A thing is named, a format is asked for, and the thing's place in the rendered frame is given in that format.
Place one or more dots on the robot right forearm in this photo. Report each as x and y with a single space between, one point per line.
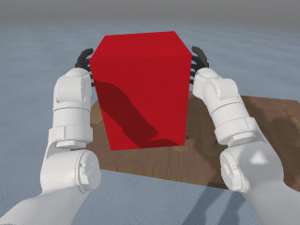
233 124

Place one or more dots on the right robot hand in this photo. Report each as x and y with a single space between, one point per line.
201 61

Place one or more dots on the table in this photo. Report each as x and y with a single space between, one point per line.
197 162

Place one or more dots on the carton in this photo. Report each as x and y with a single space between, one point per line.
142 84

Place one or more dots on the right robot upper arm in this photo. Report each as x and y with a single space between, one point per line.
253 169

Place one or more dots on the left robot upper arm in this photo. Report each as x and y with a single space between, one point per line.
66 180

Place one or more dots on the robot left forearm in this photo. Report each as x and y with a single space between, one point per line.
71 113

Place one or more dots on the left robot hand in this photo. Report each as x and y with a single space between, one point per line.
83 62

